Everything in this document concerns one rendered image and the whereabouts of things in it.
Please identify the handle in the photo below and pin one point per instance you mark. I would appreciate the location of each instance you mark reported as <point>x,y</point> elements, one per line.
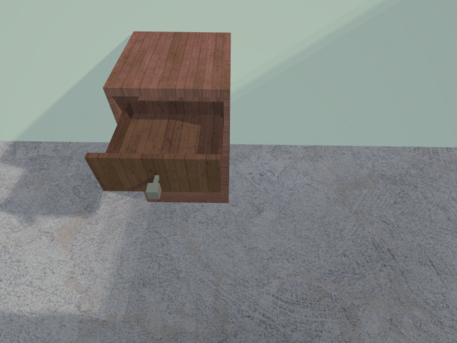
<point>153,190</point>

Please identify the cabinet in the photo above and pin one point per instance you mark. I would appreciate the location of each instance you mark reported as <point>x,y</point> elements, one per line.
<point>176,66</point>

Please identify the drawer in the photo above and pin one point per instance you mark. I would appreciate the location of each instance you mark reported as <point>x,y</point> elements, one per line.
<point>181,141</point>

